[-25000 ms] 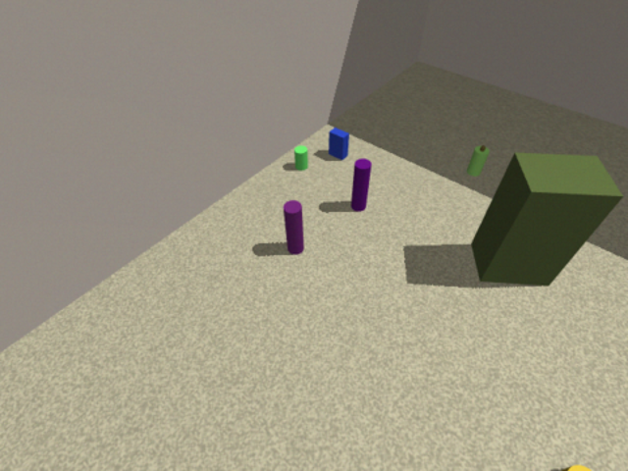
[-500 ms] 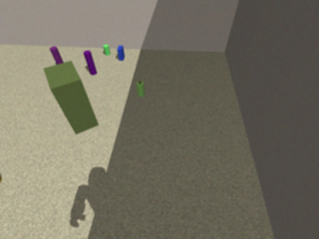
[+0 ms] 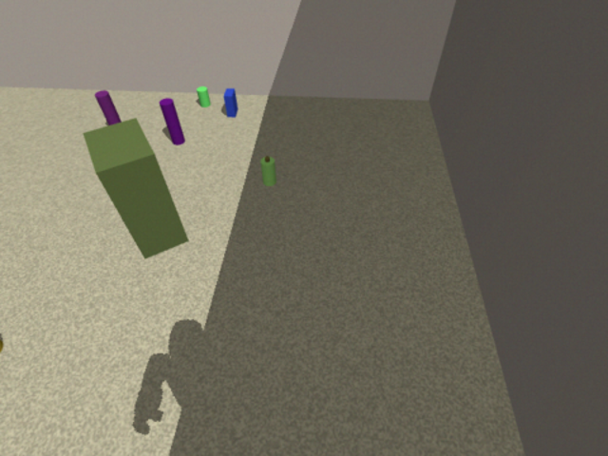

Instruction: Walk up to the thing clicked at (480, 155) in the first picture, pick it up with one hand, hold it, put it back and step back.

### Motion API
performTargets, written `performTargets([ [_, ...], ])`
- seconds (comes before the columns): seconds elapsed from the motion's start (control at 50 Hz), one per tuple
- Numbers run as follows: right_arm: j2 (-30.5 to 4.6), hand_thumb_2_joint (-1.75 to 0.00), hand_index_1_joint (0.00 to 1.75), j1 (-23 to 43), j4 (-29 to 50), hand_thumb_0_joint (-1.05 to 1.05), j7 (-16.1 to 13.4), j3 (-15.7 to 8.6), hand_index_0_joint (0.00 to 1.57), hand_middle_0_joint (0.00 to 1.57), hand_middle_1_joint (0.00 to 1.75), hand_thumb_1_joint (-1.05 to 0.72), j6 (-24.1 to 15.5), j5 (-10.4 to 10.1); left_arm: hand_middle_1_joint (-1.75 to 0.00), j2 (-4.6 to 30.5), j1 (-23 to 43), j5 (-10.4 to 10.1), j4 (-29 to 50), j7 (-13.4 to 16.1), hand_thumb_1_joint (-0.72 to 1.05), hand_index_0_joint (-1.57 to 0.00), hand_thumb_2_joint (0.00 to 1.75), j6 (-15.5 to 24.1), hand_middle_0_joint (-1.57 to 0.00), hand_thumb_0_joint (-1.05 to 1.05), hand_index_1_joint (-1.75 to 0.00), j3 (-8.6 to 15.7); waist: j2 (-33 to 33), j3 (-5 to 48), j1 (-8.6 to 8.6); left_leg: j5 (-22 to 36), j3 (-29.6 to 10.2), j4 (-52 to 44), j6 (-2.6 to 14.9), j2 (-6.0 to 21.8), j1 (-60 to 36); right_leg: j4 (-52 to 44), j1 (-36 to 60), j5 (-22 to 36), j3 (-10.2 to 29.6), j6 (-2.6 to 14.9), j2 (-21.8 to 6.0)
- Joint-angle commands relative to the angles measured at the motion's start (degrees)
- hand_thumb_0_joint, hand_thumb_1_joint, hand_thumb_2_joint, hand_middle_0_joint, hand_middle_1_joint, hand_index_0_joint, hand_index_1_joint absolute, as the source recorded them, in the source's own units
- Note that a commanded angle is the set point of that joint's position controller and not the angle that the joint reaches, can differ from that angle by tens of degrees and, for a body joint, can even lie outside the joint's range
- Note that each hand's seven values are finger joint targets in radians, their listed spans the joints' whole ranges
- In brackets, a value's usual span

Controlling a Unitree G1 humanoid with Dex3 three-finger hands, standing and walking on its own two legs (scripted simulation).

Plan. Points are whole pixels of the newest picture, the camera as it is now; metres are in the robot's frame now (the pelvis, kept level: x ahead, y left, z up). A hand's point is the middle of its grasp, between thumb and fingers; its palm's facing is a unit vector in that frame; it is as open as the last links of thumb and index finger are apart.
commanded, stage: stand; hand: left
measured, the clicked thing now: (268, 169) +1.47 +0.19 -0.70
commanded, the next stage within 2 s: walk up in 0.88 s
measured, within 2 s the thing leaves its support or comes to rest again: neither
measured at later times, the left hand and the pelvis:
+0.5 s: hand out of the picture +0.06 +0.25 -0.16, palm faces -0.01 -0.94 -0.34, open 7.4 cm; pelvis +0.00 +0.00 +0.00, yaw +0 degrees
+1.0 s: hand out of the picture +0.07 +0.27 -0.15, palm faces +0.05 -0.94 -0.33, open 7.4 cm; pelvis +0.02 +0.00 +0.00, yaw +2 degrees
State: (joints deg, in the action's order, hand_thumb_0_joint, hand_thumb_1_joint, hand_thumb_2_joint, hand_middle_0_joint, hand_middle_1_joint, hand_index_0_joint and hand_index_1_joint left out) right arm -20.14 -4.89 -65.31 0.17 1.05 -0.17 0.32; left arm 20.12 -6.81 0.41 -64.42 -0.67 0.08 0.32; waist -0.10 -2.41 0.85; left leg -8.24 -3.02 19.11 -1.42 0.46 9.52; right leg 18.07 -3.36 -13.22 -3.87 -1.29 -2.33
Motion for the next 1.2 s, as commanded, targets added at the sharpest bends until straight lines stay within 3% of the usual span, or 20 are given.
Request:
performTargets([
  [0.0, -11.98, -0.90, 0.30, 2.42, 3.04, 0.00, -0.75, -2.49, 0.20, 0.20, 0.30, -0.90, -1.52, 0.05, -0.30, 12.35, 0.91, 0.14, 3.30, 1.18, 0.90, -0.20, 0.90, 1.26, -0.20, 0.00, -0.30, 2.39, 0.04, 4.81, -0.10, 13.95, -4.53, -0.77, 2.21, 6.39, -3.16, -2.84, -0.54, 9.57, 4.51, 1.60, -6.16],
  [0.14, -11.87, -0.90, 0.30, 1.64, 3.02, 0.00, -0.83, -2.39, 0.20, 0.20, 0.30, -0.90, -1.45, 0.09, -0.30, 12.58, 0.86, 0.09, 3.41, 1.19, 0.90, -0.20, 0.90, 1.29, -0.20, 0.00, -0.30, 2.49, 0.17, 4.85, -0.21, 13.91, -4.48, -1.09, 2.09, 6.36, -2.59, -2.75, 0.30, 9.29, 4.37, 1.58, -6.10],
  [0.32, -12.11, -0.90, 0.30, 1.66, 3.17, 0.00, -0.74, -2.57, 0.20, 0.20, 0.30, -0.90, -1.32, 0.11, -0.30, 12.32, 0.63, 0.33, 3.31, 1.08, 0.90, -0.20, 0.90, 1.11, -0.20, 0.00, -0.30, 2.47, 0.09, 2.53, -0.36, 7.79, -4.95, -2.20, 1.96, 6.05, -2.00, -3.84, -2.53, 3.06, 4.54, 1.89, -5.80],
  [0.46, -12.19, -0.90, 0.30, 1.32, 3.16, 0.00, -0.85, -2.50, 0.20, 0.20, 0.30, -0.90, -1.45, 0.11, -0.30, 12.55, 0.71, 0.16, 3.57, 1.16, 0.90, -0.20, 0.90, 1.16, -0.20, 0.00, -0.30, 2.52, -0.09, 4.19, -0.20, 12.15, -4.72, -1.23, 2.13, 6.31, -2.35, -2.89, -0.32, 7.54, 4.66, 1.84, -6.10],
  [0.84, -12.15, -0.90, 0.30, 0.63, 3.49, 0.00, -0.94, -2.43, 0.20, 0.20, 0.30, -0.90, -1.36, 0.18, -0.30, 12.54, 0.25, 0.09, 3.88, 1.33, 0.90, -0.20, 0.90, 1.18, -0.20, 0.00, -0.30, 2.38, 0.59, 5.01, -0.25, 15.33, -3.96, -0.07, 2.02, 6.30, -3.29, -2.42, 0.04, 12.35, 4.52, 1.71, -6.12],
  [0.86, -16.88, -0.90, 0.30, -2.08, 6.43, 0.00, 0.59, -6.57, 0.20, 0.20, 0.30, -0.90, -2.29, 0.93, -0.30, 18.67, -3.37, 1.20, 6.45, -0.50, 0.90, -0.20, 0.90, 2.24, -0.20, 0.00, -0.30, 6.71, 2.34, 10.12, 0.20, -18.43, -2.67, 4.97, 6.43, 3.21, -1.09, 2.20, 3.15, -17.69, 2.58, 4.85, -3.86],
  [0.88, -17.49, -0.90, 0.30, 0.07, 7.14, 0.00, 1.33, -7.02, 0.20, 0.20, 0.30, -0.90, -2.26, 1.43, -0.30, 18.79, -4.78, 1.82, 6.13, -1.09, 0.90, -0.20, 0.90, 2.30, -0.20, 0.00, -0.30, 7.10, 1.93, 5.04, 1.88, -28.33, -2.70, 6.67, 6.37, 2.86, 9.22, 0.79, 2.17, -30.26, 7.45, 7.10, -6.87],
  [0.9, -16.46, -0.90, 0.30, 4.14, 8.61, 0.00, 1.78, -6.84, 0.20, 0.20, 0.30, -0.90, -2.05, 1.51, -0.30, 19.75, -5.51, 2.17, 6.10, -1.35, 0.90, -0.20, 0.90, 2.44, -0.20, 0.00, -0.30, 7.65, 4.70, 0.23, 3.72, -25.60, 1.31, 11.69, 4.76, 0.87, 19.92, -4.62, 5.33, -35.19, 12.56, 9.22, -10.84],
  [0.92, -14.80, -0.90, 0.30, 7.79, 10.89, 0.00, 2.18, -6.67, 0.20, 0.20, 0.30, -0.90, -1.99, 1.74, -0.30, 21.72, -7.10, 2.23, 6.56, -1.31, 0.90, -0.20, 0.90, 2.66, -0.20, 0.00, -0.30, 8.67, 10.55, -3.50, 5.80, -18.98, 4.98, 22.57, 3.57, -0.15, 28.11, -11.86, 6.02, -38.56, 21.09, 12.64, -18.63],
  [0.94, -14.56, -0.90, 0.30, 9.43, 12.13, 0.00, 2.31, -6.95, 0.20, 0.20, 0.30, -0.90, -2.09, 2.05, -0.30, 21.98, -7.64, 2.15, 7.58, -1.17, 0.90, -0.20, 0.90, 3.32, -0.20, 0.00, -0.30, 8.93, 8.15, -8.02, 6.78, -17.07, 2.30, 27.19, 2.60, 2.20, 34.70, -14.75, 5.80, -36.15, 24.94, 15.16, -23.20],
  [0.96, -14.46, -0.90, 0.30, 8.43, 11.96, 0.00, 2.40, -7.06, 0.20, 0.20, 0.30, -0.90, -2.50, 1.80, -0.30, 21.58, -5.69, 2.21, 8.49, -1.15, 0.90, -0.20, 0.90, 3.72, -0.20, 0.00, -0.30, 8.81, 6.36, -10.24, 5.92, -15.99, -0.05, 27.59, 2.20, 4.17, 35.68, -14.35, 5.71, -28.75, 25.12, 16.34, -24.30],
  [0.98, -14.65, -0.90, 0.30, 7.69, 11.81, 0.00, 2.87, -7.27, 0.20, 0.20, 0.30, -0.90, -3.03, 1.72, -0.30, 20.25, -6.64, 2.06, 8.45, -1.32, 0.90, -0.20, 0.90, 3.95, -0.20, 0.00, -0.30, 8.58, 4.79, -10.67, 5.59, -15.88, 0.09, 26.40, 2.37, 4.39, 33.99, -13.83, 5.34, -24.38, 21.88, 15.91, -21.45],
  [1.02, -13.77, -0.90, 0.30, 3.70, 11.31, 0.00, 4.01, -7.43, 0.20, 0.20, 0.30, -0.90, -3.51, 1.65, -0.30, 19.35, -4.24, 2.26, 9.65, -1.48, 0.90, -0.20, 0.90, 4.19, -0.20, 0.00, -0.30, 8.36, 6.72, -6.37, 3.03, -15.24, 1.75, 22.28, 2.26, 5.01, 28.34, -11.16, 7.06, -19.79, 13.00, 13.28, -15.29],
  [1.06, -13.14, -0.90, 0.30, 0.03, 11.53, 0.00, 4.66, -7.97, 0.20, 0.20, 0.30, -0.90, -3.69, 1.49, -0.30, 20.27, -0.29, 2.69, 12.22, -2.07, 0.90, -0.20, 0.90, 4.19, -0.20, 0.00, -0.30, 8.32, 10.71, -4.35, 0.57, -12.24, 2.97, 16.66, 2.23, 5.19, 15.73, -8.99, -1.05, -17.19, 8.27, 11.61, -13.68],
  [1.08, -13.05, -0.90, 0.30, -2.06, 11.15, 0.00, 4.72, -8.47, 0.20, 0.20, 0.30, -0.90, -3.69, 1.54, -0.30, 20.00, 0.99, 2.48, 12.99, -2.38, 0.90, -0.20, 0.90, 3.98, -0.20, 0.00, -0.30, 8.10, 10.45, -4.15, -1.02, -9.11, 4.51, 13.75, 2.00, 4.21, 9.09, -6.38, -6.46, -15.73, 5.41, 10.59, -12.14],
  [1.1, -13.22, -0.90, 0.30, -7.93, 9.72, 0.00, 4.47, -9.23, 0.20, 0.20, 0.30, -0.90, -3.69, 1.45, -0.30, 19.68, 3.23, 2.21, 13.78, -2.62, 0.90, -0.20, 0.90, 3.74, -0.20, 0.00, -0.30, 7.92, 9.21, -2.61, -4.44, -2.31, 6.64, 10.97, 1.51, 3.05, -0.63, -1.29, -12.65, -15.25, 2.32, 9.50, -10.62],
  [1.12, -14.98, -0.90, 0.30, -14.87, 7.49, 0.00, 3.75, -10.38, 0.20, 0.20, 0.30, -0.90, -3.73, 1.83, -0.30, 17.57, 2.59, 1.83, 14.10, -2.76, 0.90, -0.20, 0.90, 3.55, -0.20, 0.00, -0.30, 7.21, 3.42, 1.38, -7.45, -0.17, 7.52, 10.92, 1.45, 1.47, -12.12, 9.35, -18.09, -8.67, -0.58, 8.15, -8.03],
  [1.14, -18.20, -0.90, 0.30, -22.33, 5.45, 0.00, 2.86, -11.92, 0.20, 0.20, 0.30, -0.90, -3.87, 2.30, -0.30, 14.03, -1.23, 1.66, 14.00, -2.80, 0.90, -0.20, 0.90, 3.19, -0.20, 0.00, -0.30, 6.15, -8.46, 7.10, -10.48, -5.09, 5.29, 10.81, 3.14, 1.49, -24.48, 27.12, -24.99, -8.50, -3.85, 6.73, -4.05],
  [1.16, -22.68, -0.90, 0.30, -27.10, 5.49, 0.00, 1.79, -13.01, 0.20, 0.20, 0.30, -0.90, -3.91, 2.83, -0.30, 9.42, -4.64, 1.53, 14.18, -2.76, 0.90, -0.20, 0.90, 2.88, -0.20, 0.00, -0.30, 4.95, -21.38, 7.22, -11.65, -26.68, -13.55, 1.07, 5.45, 11.07, -25.19, 44.07, -35.65, -24.10, 0.27, 5.33, 4.68],
  [1.18, -25.96, -0.90, 0.30, -20.78, 9.16, 0.00, 1.60, -12.79, 0.20, 0.20, 0.30, -0.90, -4.40, 2.50, -0.30, 12.08, -5.94, 0.64, 15.07, -2.40, 0.90, -0.20, 0.90, 2.55, -0.20, 0.00, -0.30, 5.21, -16.99, 6.62, -8.61, -46.08, -39.22, -12.44, 9.94, 21.58, -16.26, 50.82, -36.87, -22.24, 8.96, 4.92, 6.65],
])
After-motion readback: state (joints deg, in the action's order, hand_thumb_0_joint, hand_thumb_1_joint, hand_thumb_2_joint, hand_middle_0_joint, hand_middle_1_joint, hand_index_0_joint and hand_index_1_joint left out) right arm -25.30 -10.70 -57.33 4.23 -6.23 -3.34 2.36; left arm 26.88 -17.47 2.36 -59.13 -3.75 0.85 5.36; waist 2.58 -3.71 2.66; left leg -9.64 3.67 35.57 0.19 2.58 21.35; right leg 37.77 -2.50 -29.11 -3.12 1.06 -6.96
